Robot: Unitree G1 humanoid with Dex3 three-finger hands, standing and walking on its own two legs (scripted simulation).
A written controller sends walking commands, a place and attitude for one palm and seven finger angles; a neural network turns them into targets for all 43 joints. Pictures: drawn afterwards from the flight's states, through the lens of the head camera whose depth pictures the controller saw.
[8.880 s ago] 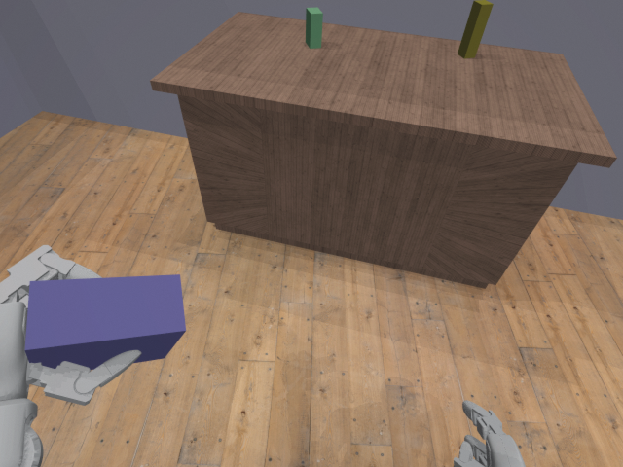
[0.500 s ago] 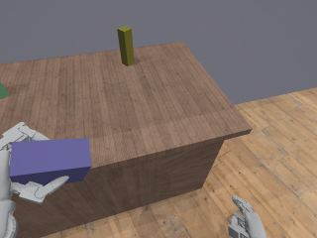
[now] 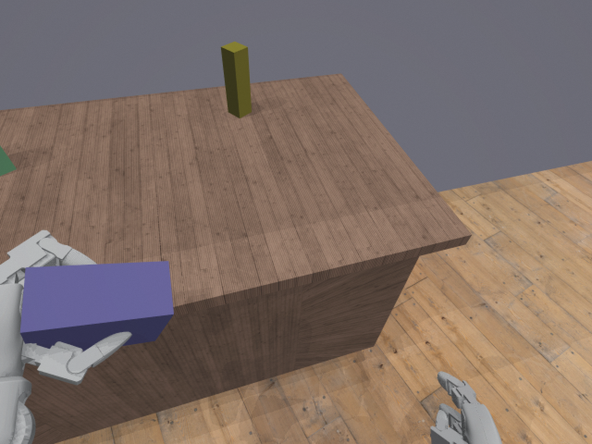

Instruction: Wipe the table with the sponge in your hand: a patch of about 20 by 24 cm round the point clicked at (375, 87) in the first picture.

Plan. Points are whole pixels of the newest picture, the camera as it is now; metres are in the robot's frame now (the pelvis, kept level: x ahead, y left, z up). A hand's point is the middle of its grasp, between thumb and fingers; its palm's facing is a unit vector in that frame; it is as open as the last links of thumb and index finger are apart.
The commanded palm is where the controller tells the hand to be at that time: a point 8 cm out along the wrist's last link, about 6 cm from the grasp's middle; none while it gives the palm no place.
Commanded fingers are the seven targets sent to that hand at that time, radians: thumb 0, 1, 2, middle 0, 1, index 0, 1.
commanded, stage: shuffle to correct the standing spot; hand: left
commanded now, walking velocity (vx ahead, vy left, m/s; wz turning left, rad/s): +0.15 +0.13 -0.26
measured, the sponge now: (122, 308) +0.22 +0.21 +0.12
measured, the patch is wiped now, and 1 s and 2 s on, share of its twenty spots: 0.00 0.00 0.00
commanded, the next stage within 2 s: come to a stop and stand still in 0.84 s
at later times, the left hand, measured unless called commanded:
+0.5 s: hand (108, 248) +0.28 +0.25 +0.15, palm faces +0.30 -0.85 -0.43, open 9.7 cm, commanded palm +0.23 +0.29 +0.17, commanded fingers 0.00 0.10 1.30 -1.20 -1.60 -1.20 -1.60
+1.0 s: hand (69, 205) +0.31 +0.29 +0.18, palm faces +0.31 -0.82 -0.48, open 9.7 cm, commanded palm +0.26 +0.34 +0.17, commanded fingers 0.00 0.10 1.30 -1.20 -1.60 -1.20 -1.60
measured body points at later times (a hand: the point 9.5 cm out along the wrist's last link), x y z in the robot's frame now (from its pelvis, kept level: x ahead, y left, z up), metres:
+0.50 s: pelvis +0.05 +0.02 -0.02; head +0.08 +0.02 +0.43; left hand +0.26 +0.29 +0.17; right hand +0.21 -0.23 -0.10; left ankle +0.04 +0.08 -0.74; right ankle -0.02 -0.12 -0.74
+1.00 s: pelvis +0.08 +0.08 -0.02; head +0.10 +0.07 +0.43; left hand +0.29 +0.34 +0.20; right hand +0.23 -0.15 -0.11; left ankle +0.13 +0.14 -0.74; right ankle +0.08 -0.01 -0.75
